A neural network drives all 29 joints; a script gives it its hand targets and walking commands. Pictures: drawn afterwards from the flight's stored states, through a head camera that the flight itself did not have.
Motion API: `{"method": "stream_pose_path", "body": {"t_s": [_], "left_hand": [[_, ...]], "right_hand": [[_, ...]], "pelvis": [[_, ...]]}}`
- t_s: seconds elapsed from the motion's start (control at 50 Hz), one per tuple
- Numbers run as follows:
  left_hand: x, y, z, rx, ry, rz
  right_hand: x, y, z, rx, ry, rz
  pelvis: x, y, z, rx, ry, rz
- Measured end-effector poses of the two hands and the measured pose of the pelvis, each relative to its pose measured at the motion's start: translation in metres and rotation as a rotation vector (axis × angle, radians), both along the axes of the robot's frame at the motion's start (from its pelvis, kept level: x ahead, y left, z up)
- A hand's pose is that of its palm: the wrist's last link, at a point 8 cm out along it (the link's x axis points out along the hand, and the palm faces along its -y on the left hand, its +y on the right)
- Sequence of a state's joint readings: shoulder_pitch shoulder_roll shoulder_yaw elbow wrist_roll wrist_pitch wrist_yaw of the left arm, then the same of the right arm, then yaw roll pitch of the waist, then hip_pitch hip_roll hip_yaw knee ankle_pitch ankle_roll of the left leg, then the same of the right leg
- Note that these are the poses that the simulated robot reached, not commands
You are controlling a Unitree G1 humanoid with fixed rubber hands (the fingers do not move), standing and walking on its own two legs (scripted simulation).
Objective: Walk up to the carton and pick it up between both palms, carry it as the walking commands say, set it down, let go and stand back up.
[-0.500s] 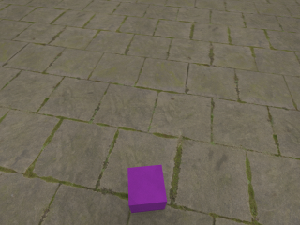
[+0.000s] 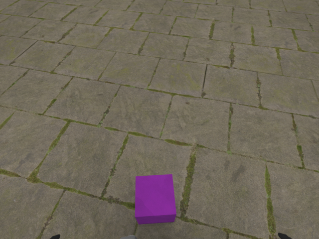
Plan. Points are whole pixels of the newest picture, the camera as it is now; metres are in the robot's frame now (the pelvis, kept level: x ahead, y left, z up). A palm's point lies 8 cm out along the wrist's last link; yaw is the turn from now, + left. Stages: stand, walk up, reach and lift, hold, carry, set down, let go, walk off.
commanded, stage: walk up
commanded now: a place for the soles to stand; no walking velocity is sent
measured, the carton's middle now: (155, 199) +0.39 +0.04 -0.65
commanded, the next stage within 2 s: none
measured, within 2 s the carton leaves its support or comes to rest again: neither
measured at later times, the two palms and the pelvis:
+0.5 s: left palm out of the picture +0.08 +0.30 -0.10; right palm out of the picture +0.06 -0.34 -0.10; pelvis -0.04 -0.02 +0.00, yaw +0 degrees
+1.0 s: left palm out of the picture -0.05 +0.38 -0.08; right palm out of the picture -0.02 -0.30 -0.10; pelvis -0.08 +0.03 +0.00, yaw +3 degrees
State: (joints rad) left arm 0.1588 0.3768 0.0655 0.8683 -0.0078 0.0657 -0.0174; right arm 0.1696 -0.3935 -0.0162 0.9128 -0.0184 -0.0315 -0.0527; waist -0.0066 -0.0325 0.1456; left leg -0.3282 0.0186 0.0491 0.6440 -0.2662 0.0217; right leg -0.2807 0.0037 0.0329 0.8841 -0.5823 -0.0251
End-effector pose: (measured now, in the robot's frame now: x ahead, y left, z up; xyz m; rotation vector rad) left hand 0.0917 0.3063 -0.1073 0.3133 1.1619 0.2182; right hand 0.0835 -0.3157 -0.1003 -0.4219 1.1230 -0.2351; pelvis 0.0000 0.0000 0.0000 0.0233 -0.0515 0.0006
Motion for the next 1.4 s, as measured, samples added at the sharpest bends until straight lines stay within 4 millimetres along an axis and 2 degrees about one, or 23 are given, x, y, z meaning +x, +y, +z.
{"method": "stream_pose_path", "body": {"t_s": [0.1, 0.26, 0.4, 0.5, 0.58, 0.7, 0.78, 0.86, 0.92, 0.98, 1.04, 1.1, 1.22, 1.3, 1.4], "left_hand": [[-0.007, -0.008, 0.006, 0.029, -0.003, -0.038], [-0.001, -0.007, 0.011, 0.046, -0.036, -0.031], [-0.010, -0.008, 0.008, 0.044, -0.036, -0.047], [-0.015, -0.007, 0.005, 0.039, -0.044, -0.039], [-0.029, -0.013, 0.005, 0.040, -0.049, -0.047], [-0.066, -0.018, 0.008, 0.047, -0.003, -0.052], [-0.092, -0.001, 0.019, 0.094, -0.020, -0.025], [-0.121, 0.031, 0.028, 0.134, -0.019, 0.018], [-0.138, 0.059, 0.024, 0.149, -0.001, 0.040], [-0.147, 0.074, 0.024, 0.151, 0.036, 0.065], [-0.141, 0.077, 0.026, 0.132, 0.036, 0.057], [-0.129, 0.073, 0.026, 0.109, 0.017, 0.042], [-0.102, 0.058, 0.012, 0.077, -0.023, 0.011], [-0.079, 0.047, 0.009, 0.022, -0.051, -0.006], [-0.049, 0.040, 0.007, -0.019, -0.074, -0.032]], "right_hand": [[0.007, -0.008, -0.007, 0.041, -0.017, -0.009], [-0.008, -0.021, -0.005, 0.036, 0.022, -0.010], [-0.013, -0.027, -0.001, 0.019, 0.006, -0.023], [-0.025, -0.025, 0.003, 0.014, -0.003, -0.013], [-0.032, -0.031, 0.000, 0.013, -0.002, 0.005], [-0.046, -0.033, 0.000, 0.026, 0.004, 0.004], [-0.061, -0.027, 0.000, 0.034, 0.048, 0.031], [-0.077, -0.012, -0.002, 0.045, 0.092, 0.048], [-0.086, 0.003, -0.003, 0.035, 0.090, 0.054], [-0.096, 0.016, 0.000, 0.038, 0.076, 0.040], [-0.103, 0.027, 0.006, 0.044, 0.063, 0.024], [-0.101, 0.035, 0.006, 0.057, 0.057, 0.017], [-0.076, 0.043, -0.010, 0.071, 0.025, 0.015], [-0.066, 0.056, -0.006, 0.079, 0.018, 0.025], [-0.050, 0.061, 0.004, 0.071, 0.005, 0.025]], "pelvis": [[-0.008, -0.010, -0.001, -0.017, 0.000, -0.011], [-0.014, -0.016, 0.000, -0.009, 0.013, -0.012], [-0.025, -0.017, -0.001, -0.012, 0.011, 0.002], [-0.035, -0.017, -0.002, -0.009, 0.002, -0.004], [-0.049, -0.024, -0.004, -0.016, 0.003, -0.015], [-0.071, -0.026, 0.000, 0.002, 0.003, -0.008], [-0.078, -0.014, 0.004, -0.014, 0.017, 0.014], [-0.082, 0.002, 0.003, -0.021, 0.015, 0.045], [-0.083, 0.018, -0.002, -0.009, 0.011, 0.061], [-0.080, 0.029, 0.000, -0.002, 0.014, 0.045], [-0.076, 0.033, 0.006, -0.008, 0.009, 0.053], [-0.071, 0.035, 0.008, -0.015, -0.001, 0.043], [-0.062, 0.039, -0.003, -0.039, -0.019, 0.037], [-0.056, 0.045, 0.002, -0.015, 0.001, 0.025], [-0.046, 0.048, 0.008, -0.020, 0.007, 0.010]]}}
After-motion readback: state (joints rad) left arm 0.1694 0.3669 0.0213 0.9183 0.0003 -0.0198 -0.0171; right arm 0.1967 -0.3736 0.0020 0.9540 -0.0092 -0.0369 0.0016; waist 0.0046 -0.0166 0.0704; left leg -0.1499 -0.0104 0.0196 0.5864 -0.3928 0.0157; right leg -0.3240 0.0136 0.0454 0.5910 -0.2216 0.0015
